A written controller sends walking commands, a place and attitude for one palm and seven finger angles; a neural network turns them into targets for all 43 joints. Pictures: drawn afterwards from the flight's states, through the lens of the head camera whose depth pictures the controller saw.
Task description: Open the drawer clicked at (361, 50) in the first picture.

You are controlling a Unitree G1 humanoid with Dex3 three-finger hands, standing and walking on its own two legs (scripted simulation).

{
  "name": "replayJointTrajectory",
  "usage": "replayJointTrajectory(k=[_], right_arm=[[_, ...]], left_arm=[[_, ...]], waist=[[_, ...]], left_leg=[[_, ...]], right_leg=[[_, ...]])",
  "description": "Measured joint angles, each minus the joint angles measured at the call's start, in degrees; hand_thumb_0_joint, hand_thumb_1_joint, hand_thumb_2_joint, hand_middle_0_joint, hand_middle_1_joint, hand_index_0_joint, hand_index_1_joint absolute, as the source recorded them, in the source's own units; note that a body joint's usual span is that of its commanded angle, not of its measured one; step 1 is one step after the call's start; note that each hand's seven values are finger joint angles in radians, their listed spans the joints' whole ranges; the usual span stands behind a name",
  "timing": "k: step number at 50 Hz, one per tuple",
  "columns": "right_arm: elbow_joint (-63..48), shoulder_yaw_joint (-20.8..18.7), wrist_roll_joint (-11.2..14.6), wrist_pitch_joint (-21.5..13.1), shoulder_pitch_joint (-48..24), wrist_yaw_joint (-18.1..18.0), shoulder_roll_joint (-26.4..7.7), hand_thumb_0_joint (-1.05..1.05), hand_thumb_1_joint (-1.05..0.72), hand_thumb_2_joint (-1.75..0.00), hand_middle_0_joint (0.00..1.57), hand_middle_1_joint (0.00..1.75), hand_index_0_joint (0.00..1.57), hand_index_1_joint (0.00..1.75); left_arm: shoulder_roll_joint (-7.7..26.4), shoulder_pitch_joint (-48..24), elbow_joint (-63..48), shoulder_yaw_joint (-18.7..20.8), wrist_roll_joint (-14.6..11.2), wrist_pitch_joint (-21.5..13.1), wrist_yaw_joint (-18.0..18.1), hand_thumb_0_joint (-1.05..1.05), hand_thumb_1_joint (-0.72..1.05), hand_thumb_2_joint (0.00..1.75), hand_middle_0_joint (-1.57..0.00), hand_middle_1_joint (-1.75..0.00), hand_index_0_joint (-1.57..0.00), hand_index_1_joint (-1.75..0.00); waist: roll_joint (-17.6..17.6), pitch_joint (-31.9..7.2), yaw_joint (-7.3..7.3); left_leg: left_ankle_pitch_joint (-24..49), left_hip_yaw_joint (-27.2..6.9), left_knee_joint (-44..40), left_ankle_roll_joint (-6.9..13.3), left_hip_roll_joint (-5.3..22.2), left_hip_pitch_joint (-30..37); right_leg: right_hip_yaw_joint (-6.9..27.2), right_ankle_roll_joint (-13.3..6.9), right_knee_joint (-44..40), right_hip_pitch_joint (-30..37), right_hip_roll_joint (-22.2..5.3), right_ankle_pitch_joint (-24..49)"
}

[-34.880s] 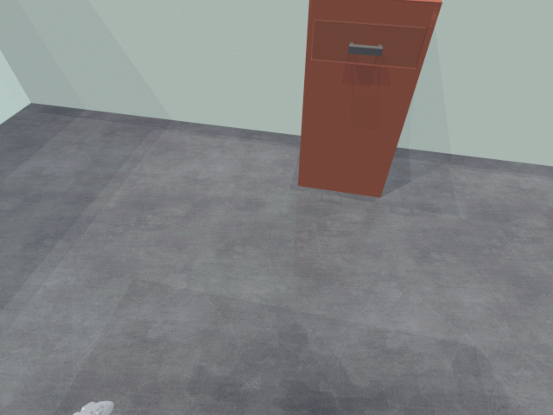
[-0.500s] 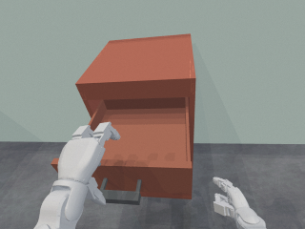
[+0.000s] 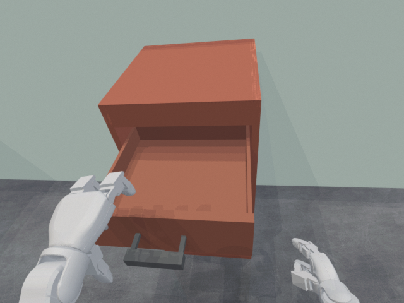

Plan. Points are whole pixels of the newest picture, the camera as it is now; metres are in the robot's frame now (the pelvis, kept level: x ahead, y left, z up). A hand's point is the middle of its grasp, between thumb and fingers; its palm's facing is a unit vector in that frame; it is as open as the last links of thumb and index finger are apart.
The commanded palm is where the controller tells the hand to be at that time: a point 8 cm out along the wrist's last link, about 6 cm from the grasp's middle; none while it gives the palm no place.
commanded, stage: draw the hand back to the body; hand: left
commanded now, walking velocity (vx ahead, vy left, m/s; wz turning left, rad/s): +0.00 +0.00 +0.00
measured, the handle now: (157, 248) +0.23 +0.15 -0.01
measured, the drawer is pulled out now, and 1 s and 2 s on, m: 0.30 0.30 0.30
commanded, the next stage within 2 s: step back with the hand held close in 1.20 s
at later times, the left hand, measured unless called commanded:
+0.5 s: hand (83, 212) +0.19 +0.21 +0.17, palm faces +0.30 -0.90 -0.33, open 12.9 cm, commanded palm +0.14 +0.26 +0.19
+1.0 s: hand (59, 213) +0.19 +0.26 +0.16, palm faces +0.41 -0.82 -0.41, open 8.6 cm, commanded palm +0.14 +0.31 +0.18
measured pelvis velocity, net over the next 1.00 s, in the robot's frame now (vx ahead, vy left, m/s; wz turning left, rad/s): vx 0.02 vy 0.02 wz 0.02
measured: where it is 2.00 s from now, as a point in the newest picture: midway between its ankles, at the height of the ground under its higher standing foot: outside the picture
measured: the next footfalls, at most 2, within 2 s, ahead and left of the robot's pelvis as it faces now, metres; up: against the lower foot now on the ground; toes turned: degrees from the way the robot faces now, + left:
none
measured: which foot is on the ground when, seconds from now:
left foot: down 0.00-1.00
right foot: down 0.00-1.00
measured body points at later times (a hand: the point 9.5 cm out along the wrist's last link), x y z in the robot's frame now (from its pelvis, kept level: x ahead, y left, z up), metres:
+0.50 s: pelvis +0.01 +0.02 +0.00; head -0.01 +0.01 +0.45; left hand +0.17 +0.26 +0.19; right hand +0.20 -0.18 -0.07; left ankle +0.02 +0.12 -0.74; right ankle -0.02 -0.09 -0.74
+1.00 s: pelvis +0.02 +0.02 +0.00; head +0.00 +0.00 +0.45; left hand +0.17 +0.31 +0.18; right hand +0.22 -0.19 -0.08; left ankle +0.02 +0.12 -0.74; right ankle -0.02 -0.09 -0.74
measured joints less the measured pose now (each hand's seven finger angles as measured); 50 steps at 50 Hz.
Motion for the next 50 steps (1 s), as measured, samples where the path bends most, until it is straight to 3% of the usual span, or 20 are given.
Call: replayJointTrajectory(k=[11,13,14,15,17,20,27,36,50], right_arm=[[-0.55,-0.22,-0.07,-0.67,0.62,-0.84,0.31,0.02,-0.91,-0.90,0.20,0.30,0.19,0.30],[-1.44,-0.24,-0.33,-2.87,0.88,-1.70,0.89,0.02,-0.91,-0.90,0.20,0.30,0.19,0.30],[-1.96,0.01,-0.56,-4.54,1.31,-2.45,1.48,0.02,-0.91,-0.90,0.20,0.30,0.19,0.30],[-2.51,0.29,-0.76,-6.09,2.05,-3.24,2.13,0.02,-0.91,-0.90,0.20,0.30,0.19,0.30],[-3.10,0.82,-1.25,-9.08,4.05,-4.70,3.28,0.02,-0.91,-0.90,0.20,0.30,0.20,0.30],[-2.50,1.32,-1.75,-12.27,6.64,-5.72,4.22,0.02,-0.90,-0.90,0.20,0.30,0.20,0.30],[0.57,0.85,-1.76,-13.80,9.19,-5.59,3.82,0.02,-0.90,-0.90,0.20,0.30,0.20,0.30],[1.77,-0.89,-1.13,-13.62,8.97,-5.95,2.83,0.02,-0.90,-0.90,0.20,0.30,0.20,0.30],[1.47,-1.37,-0.61,-12.68,6.85,-6.39,2.91,0.02,-0.90,-0.90,0.20,0.30,0.20,0.30]], left_arm=[[1.70,3.55,-1.06,4.72,-1.10,-2.82,1.28,-0.01,-0.49,0.30,-0.32,-1.20,-0.32,-1.21],[-1.92,4.07,-1.79,7.98,-21.12,-6.13,1.63,-0.01,-0.49,0.30,-0.32,-1.20,-0.32,-1.20],[-4.24,4.96,-1.87,9.30,-29.64,-8.33,1.98,-0.01,-0.48,0.30,-0.32,-1.20,-0.32,-1.20],[-6.22,6.03,-2.21,10.07,-36.16,-10.10,2.20,-0.01,-0.47,0.31,-0.32,-1.19,-0.32,-1.19],[-8.25,7.84,-3.60,10.83,-44.33,-12.80,2.75,-0.01,-0.44,0.32,-0.32,-1.17,-0.32,-1.18],[-8.94,8.89,-5.11,12.40,-49.60,-16.11,3.98,-0.01,-0.38,0.34,-0.31,-1.13,-0.31,-1.14],[-9.02,8.09,-3.78,16.33,-52.72,-18.32,4.96,-0.01,-0.19,0.43,-0.29,-1.00,-0.29,-1.01],[-6.88,10.83,-2.65,19.05,-53.28,-18.58,5.06,-0.01,0.11,0.56,-0.27,-0.81,-0.26,-0.81],[-6.76,9.30,1.82,23.12,-54.00,-17.85,5.89,0.00,0.60,0.77,-0.23,-0.50,-0.23,-0.50]], waist=[[-0.85,-0.39,0.24],[-0.84,1.28,-0.75],[-1.23,1.97,-1.41],[-1.80,2.42,-1.94],[-3.11,2.68,-2.40],[-4.56,2.64,-2.86],[-5.38,2.60,-3.54],[-4.94,1.90,-4.13],[-4.51,1.19,-3.19]], left_leg=[[-0.35,0.09,0.69,0.70,-0.56,-1.16],[-0.47,-0.21,0.97,1.00,-0.75,-0.46],[-0.51,-0.27,0.92,1.09,-0.86,-0.10],[-0.50,-0.31,0.70,1.13,-0.93,0.27],[-0.48,-0.34,0.29,1.10,-0.92,0.81],[-0.70,-0.54,0.11,1.05,-0.92,1.33],[-0.63,-0.45,-0.67,1.42,-1.37,1.66],[-0.68,0.07,-1.06,1.81,-1.70,1.03],[-0.63,-0.51,-1.28,1.55,-1.63,0.84]], right_leg=[[0.06,0.79,0.04,-0.80,-0.57,-0.04],[-0.25,0.98,-0.16,0.25,-0.73,-0.04],[-0.31,1.07,-0.24,0.65,-0.83,-0.08],[-0.34,1.14,-0.48,1.04,-0.91,-0.07],[-0.34,1.21,-1.17,1.72,-0.91,0.07],[-0.51,1.22,-2.07,2.64,-0.89,0.18],[-0.44,1.63,-3.22,3.16,-1.35,0.43],[0.03,2.08,-3.45,2.35,-1.74,0.43],[-0.55,1.84,-3.88,2.42,-1.63,0.40]])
